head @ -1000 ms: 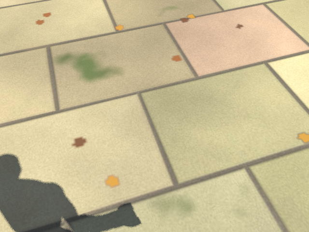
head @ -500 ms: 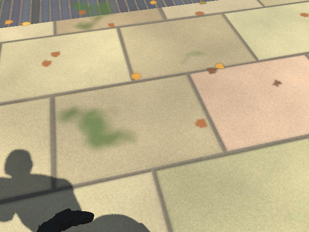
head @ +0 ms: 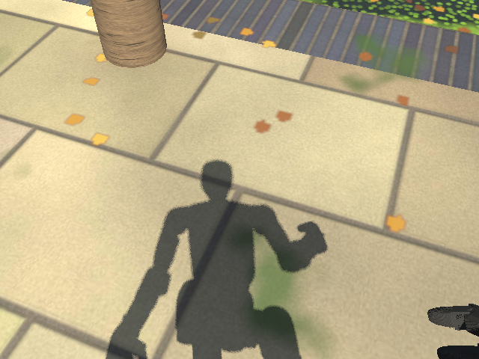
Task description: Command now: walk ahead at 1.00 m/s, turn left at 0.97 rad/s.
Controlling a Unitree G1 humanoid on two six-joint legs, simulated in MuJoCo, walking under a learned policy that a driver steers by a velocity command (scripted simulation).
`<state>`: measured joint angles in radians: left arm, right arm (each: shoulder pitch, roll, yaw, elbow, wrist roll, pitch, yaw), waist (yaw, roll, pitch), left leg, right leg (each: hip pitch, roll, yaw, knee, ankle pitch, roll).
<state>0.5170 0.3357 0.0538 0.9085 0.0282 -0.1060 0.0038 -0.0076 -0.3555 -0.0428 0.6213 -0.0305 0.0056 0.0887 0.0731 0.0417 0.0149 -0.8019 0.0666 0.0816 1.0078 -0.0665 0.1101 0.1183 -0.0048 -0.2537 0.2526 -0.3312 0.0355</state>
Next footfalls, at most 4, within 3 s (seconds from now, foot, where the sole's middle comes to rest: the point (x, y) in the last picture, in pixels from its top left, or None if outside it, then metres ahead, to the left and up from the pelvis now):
0.12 left None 0.31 0.04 -0.76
0.50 right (264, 283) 0.70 0.01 -0.76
0.88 left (202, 330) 0.54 0.18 -0.76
1.50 left None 0.47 0.15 -0.76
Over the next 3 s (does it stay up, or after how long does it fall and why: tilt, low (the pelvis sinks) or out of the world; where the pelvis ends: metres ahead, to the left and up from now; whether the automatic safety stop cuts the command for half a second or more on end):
stays up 1.19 0.82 0.00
